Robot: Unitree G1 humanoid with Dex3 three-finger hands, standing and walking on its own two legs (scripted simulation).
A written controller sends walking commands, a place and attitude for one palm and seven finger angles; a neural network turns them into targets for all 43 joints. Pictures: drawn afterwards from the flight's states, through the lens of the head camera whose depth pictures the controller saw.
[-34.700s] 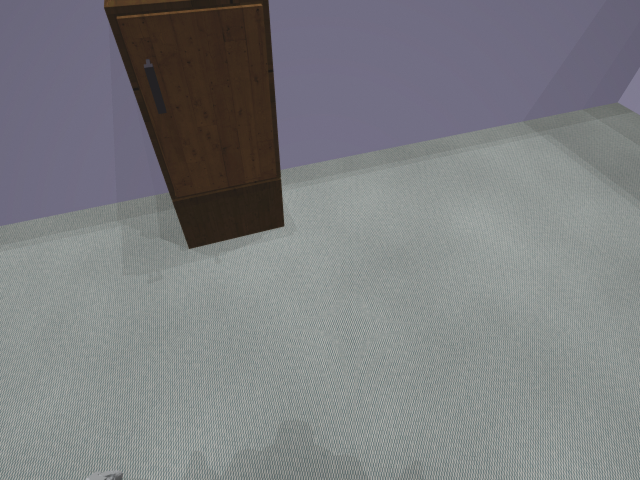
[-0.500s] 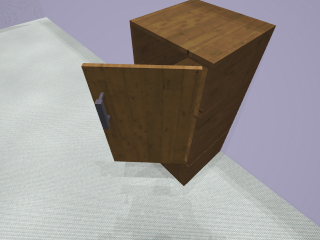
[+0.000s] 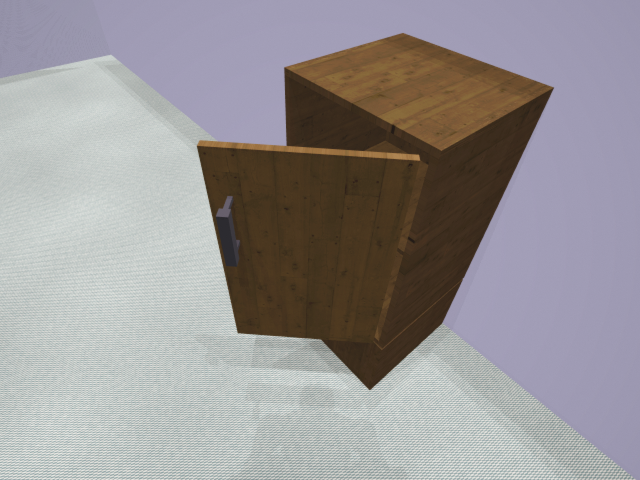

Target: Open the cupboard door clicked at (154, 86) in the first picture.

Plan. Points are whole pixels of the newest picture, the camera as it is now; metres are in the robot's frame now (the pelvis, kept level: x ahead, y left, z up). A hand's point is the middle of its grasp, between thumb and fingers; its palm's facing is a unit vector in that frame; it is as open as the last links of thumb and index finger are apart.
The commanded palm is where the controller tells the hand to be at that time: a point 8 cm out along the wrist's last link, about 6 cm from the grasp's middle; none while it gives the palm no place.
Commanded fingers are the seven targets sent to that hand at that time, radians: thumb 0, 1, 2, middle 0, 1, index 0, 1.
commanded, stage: look again from close up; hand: left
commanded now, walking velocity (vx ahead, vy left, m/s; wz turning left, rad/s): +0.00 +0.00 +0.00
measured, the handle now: (230, 231) +0.56 +0.21 -0.05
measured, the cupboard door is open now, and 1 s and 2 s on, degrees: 45 45 45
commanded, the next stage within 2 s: raise the hand with hooked fingers in 0.34 s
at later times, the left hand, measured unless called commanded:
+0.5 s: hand out of the picture -0.02 +0.19 -0.17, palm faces +0.09 -0.98 -0.16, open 7.4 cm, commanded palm +0.09 +0.23 -0.07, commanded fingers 0.00 0.81 0.86 -0.21 -0.36 -0.21 -0.36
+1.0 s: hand out of the picture +0.13 +0.24 -0.07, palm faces +0.14 -0.99 -0.03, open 9.4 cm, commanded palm +0.13 +0.29 -0.06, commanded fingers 0.00 0.22 0.61 -0.25 -0.74 -0.25 -0.74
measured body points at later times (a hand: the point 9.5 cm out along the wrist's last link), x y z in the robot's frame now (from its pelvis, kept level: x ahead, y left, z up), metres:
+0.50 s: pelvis -0.02 +0.04 -0.01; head -0.03 +0.05 +0.44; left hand -0.03 +0.24 -0.16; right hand -0.04 -0.18 -0.16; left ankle +0.02 +0.08 -0.74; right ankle +0.01 -0.09 -0.74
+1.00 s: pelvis -0.04 +0.03 -0.11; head -0.01 +0.07 +0.34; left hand +0.11 +0.29 -0.07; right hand +0.21 -0.17 -0.12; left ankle +0.02 +0.08 -0.74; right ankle +0.01 -0.07 -0.74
